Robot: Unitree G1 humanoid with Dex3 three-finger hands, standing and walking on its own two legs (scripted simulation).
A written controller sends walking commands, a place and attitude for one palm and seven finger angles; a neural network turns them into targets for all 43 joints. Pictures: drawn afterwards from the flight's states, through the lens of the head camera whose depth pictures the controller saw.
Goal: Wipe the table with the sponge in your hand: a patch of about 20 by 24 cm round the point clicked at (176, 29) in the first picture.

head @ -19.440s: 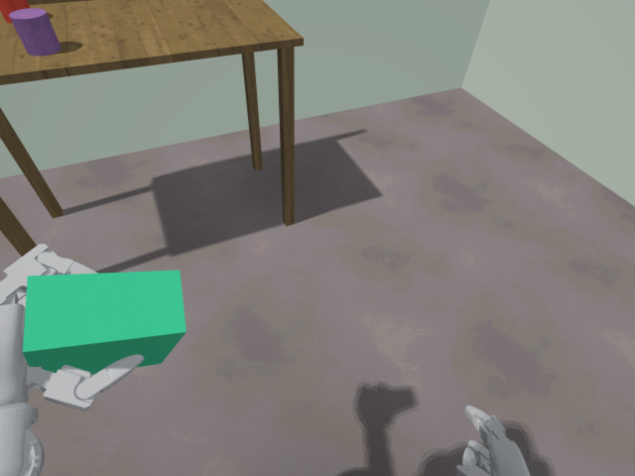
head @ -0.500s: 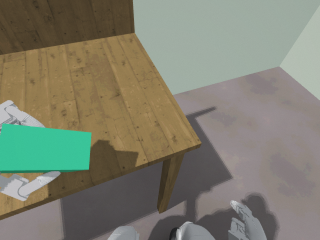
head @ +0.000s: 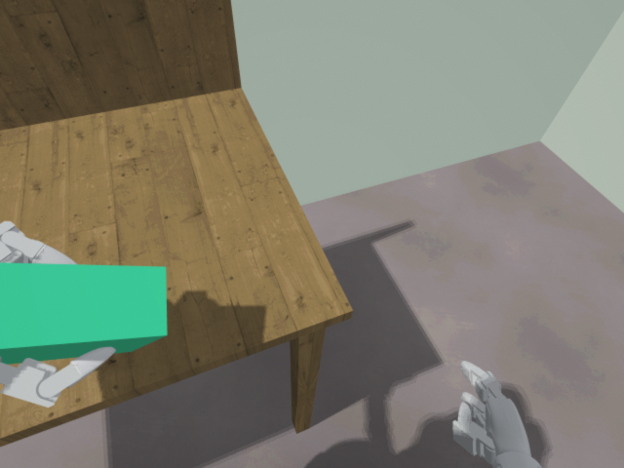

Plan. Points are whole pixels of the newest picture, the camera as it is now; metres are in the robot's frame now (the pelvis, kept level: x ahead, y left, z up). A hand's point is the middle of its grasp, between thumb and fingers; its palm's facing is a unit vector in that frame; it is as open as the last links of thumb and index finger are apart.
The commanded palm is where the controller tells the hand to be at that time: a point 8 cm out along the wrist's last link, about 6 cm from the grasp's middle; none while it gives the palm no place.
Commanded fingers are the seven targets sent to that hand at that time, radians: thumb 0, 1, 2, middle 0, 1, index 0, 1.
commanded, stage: come to a stop and stand still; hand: left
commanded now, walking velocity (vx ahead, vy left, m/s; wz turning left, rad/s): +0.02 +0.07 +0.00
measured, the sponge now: (102, 315) +0.23 +0.21 +0.14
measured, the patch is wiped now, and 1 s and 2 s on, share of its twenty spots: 0.00 0.00 0.00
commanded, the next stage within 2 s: look again from close up in 0.96 s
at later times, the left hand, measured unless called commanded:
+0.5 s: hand (38, 329) +0.22 +0.26 +0.15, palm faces +0.25 -0.89 -0.39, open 10.1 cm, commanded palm +0.16 +0.31 +0.18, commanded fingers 0.00 0.10 1.30 -1.20 -1.60 -1.20 -1.60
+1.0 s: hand (29, 277) +0.26 +0.27 +0.17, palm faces +0.33 -0.86 -0.38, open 10.1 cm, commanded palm +0.19 +0.31 +0.18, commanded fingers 0.00 0.10 1.30 -1.20 -1.60 -1.20 -1.60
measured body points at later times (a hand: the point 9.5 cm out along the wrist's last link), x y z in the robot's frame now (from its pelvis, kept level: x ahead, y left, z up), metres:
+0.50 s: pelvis -0.01 +0.04 +0.00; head +0.01 +0.05 +0.45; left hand +0.20 +0.30 +0.17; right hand +0.13 -0.18 -0.08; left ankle +0.01 +0.11 -0.73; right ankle +0.03 -0.11 -0.73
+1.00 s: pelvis +0.02 +0.03 +0.00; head +0.05 +0.06 +0.45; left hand +0.23 +0.32 +0.19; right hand +0.20 -0.20 -0.06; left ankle +0.01 +0.11 -0.73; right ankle +0.03 -0.11 -0.73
